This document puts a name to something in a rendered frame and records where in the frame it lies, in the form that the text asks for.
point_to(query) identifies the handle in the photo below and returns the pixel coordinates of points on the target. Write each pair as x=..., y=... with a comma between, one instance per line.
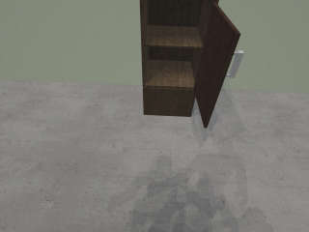
x=235, y=66

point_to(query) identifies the cupboard door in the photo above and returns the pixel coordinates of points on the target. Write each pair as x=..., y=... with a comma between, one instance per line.
x=219, y=46

